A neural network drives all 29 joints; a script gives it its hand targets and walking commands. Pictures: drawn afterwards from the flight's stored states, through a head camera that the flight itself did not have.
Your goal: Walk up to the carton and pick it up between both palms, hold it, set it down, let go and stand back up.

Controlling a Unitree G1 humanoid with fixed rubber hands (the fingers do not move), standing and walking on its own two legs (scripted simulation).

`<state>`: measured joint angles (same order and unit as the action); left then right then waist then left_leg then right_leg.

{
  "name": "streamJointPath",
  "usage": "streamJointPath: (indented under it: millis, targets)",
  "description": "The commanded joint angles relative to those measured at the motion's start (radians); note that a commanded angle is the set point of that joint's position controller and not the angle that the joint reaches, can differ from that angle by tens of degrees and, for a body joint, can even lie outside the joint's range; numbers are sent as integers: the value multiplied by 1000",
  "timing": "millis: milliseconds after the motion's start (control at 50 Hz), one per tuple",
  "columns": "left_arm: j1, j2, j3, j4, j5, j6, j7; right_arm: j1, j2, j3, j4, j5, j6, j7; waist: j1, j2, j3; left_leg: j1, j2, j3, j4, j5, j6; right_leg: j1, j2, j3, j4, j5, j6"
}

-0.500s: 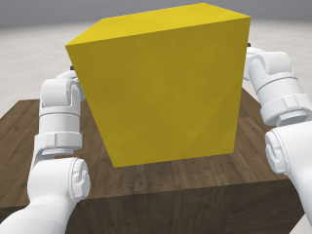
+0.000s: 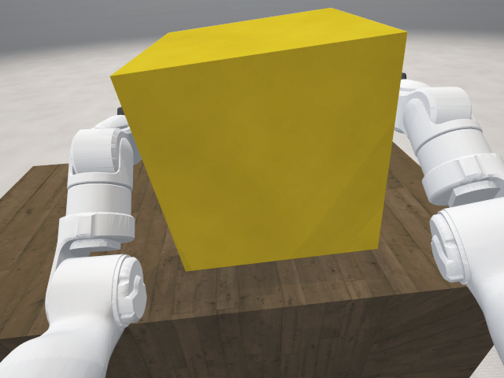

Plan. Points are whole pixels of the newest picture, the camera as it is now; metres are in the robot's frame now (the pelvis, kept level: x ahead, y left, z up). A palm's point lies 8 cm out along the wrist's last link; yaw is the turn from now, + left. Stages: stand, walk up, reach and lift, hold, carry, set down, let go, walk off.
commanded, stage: hold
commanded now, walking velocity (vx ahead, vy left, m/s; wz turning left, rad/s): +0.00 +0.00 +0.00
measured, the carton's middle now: (263, 130) +0.39 -0.01 +0.28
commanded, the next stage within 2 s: none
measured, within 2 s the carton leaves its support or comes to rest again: neither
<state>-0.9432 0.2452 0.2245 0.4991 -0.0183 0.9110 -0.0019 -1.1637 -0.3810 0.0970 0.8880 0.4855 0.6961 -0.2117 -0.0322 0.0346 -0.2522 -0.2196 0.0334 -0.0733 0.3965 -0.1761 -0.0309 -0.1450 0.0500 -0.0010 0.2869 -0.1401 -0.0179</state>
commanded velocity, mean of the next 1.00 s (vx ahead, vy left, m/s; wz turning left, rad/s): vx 0.00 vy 0.00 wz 0.00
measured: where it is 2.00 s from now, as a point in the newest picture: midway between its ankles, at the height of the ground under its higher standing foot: outside the picture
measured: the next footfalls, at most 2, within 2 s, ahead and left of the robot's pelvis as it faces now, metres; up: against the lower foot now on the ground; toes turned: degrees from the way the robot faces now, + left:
none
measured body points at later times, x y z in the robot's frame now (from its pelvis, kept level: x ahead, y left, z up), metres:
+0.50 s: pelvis -0.01 +0.00 +0.00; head -0.10 +0.00 +0.44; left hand +0.38 +0.19 +0.30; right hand +0.39 -0.19 +0.33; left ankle +0.02 +0.13 -0.75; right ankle +0.01 -0.11 -0.75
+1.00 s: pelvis +0.00 +0.00 +0.00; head -0.09 +0.01 +0.44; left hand +0.38 +0.19 +0.30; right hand +0.39 -0.19 +0.33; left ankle +0.02 +0.14 -0.75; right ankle +0.01 -0.11 -0.75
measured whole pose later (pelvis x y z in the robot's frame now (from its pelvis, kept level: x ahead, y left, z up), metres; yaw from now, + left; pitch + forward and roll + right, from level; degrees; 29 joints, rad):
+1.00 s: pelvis +0.00 +0.00 +0.00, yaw +0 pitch +1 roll -2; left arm -0.96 0.25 0.22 0.53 -0.04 0.90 0.01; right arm -1.19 -0.39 0.10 0.92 0.50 0.69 -0.21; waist -0.03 0.03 -0.26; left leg -0.25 0.03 -0.09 0.40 -0.17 -0.03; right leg -0.17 0.05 0.01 0.29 -0.14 -0.02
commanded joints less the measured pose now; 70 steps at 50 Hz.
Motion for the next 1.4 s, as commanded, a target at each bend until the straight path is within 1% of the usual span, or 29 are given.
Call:
streamJointPath:
  millis: [0, 60, 140, 200, 260, 380, 520, 700, 740, 880, 960, 980, 1000, 1020, 1080, 1220, 1380]
  targets:
    - [-1022, -551, -267, -299, -184, -123, -113, -880, 746, 102, -398, 206, -18, 189, 10, -20, -350, 128, -51, 1, -40, 224, 11, 93, 23, 36, -25, 196, 55]
    - [-1028, -545, -253, -264, -185, -127, -112, -895, 753, 92, -377, 198, -21, 191, 17, -39, -346, 115, -52, 5, -44, 191, 22, 83, 21, 39, -28, 171, 58]
    - [-1044, -536, -242, -241, -188, -134, -113, -903, 760, 82, -354, 195, -21, 187, 18, -47, -349, 110, -56, 8, -43, 172, 27, 73, 17, 42, -29, 164, 64]
    - [-1050, -531, -233, -213, -184, -136, -117, -904, 757, 66, -325, 186, -22, 186, 14, -42, -335, 100, -56, 9, -49, 143, 28, 61, 12, 44, -33, 140, 63]
    - [-1053, -530, -235, -202, -185, -138, -121, -906, 752, 59, -317, 184, -23, 184, 8, -31, -341, 100, -57, 8, -46, 145, 24, 62, 11, 44, -34, 141, 62]
    - [-1057, -542, -253, -222, -195, -141, -122, -900, 735, 55, -326, 191, -25, 180, -7, 4, -362, 116, -56, 1, -38, 175, 9, 67, 13, 40, -32, 157, 59]
    - [-1047, -563, -274, -255, -202, -139, -112, -895, 719, 64, -350, 203, -29, 186, -9, 26, -373, 133, -52, -7, -33, 212, -5, 70, 21, 34, -30, 163, 50]
    - [-1053, -571, -280, -288, -207, -138, -97, -897, 730, 79, -367, 211, -28, 194, 1, 12, -382, 139, -50, -9, -32, 221, -3, 69, 26, 35, -27, 166, 51]
    - [-1052, -575, -285, -297, -209, -137, -95, -892, 729, 80, -370, 214, -27, 194, -1, 16, -388, 146, -50, -10, -30, 232, -5, 73, 27, 35, -25, 177, 51]
    - [-1035, -567, -272, -284, -195, -129, -98, -878, 724, 81, -357, 215, -20, 192, 0, 11, -367, 146, -51, -8, -29, 234, -5, 76, 27, 38, -27, 188, 53]
    - [-1029, -565, -274, -294, -194, -128, -100, -874, 727, 89, -372, 221, -18, 188, 0, 7, -374, 153, -53, -8, -25, 251, -5, 85, 28, 38, -25, 212, 56]
    - [-1028, -557, -265, -372, -188, -125, -95, -864, 758, 113, -420, 232, -9, 187, 4, -26, -422, 110, -64, -2, -18, 241, 4, 164, 25, 44, -10, 245, 59]
    - [-1011, -542, -263, -348, -178, -113, -95, -857, 737, 104, -420, 224, 0, 186, -5, -18, -389, 98, -63, 2, -29, 224, 4, 153, 23, 45, -8, 256, 59]
    - [-1000, -545, -259, -342, -173, -107, -98, -856, 733, 104, -415, 220, 5, 185, -5, -25, -375, 86, -62, 1, -36, 206, 6, 154, 22, 46, -10, 242, 58]
    - [-1001, -553, -263, -331, -166, -100, -108, -856, 737, 95, -409, 209, 10, 184, -7, -15, -350, 71, -59, 0, -45, 177, 6, 148, 19, 51, -13, 221, 52]
    - [-1009, -563, -273, -343, -165, -93, -115, -853, 730, 92, -405, 205, 18, 185, -12, 7, -346, 76, -56, -1, -40, 203, -7, 157, 21, 54, -7, 251, 44]
    - [-1002, -564, -271, -343, -158, -85, -120, -845, 718, 90, -391, 205, 22, 190, -11, 16, -338, 77, -52, -2, -41, 213, -13, 162, 24, 56, -6, 252, 38]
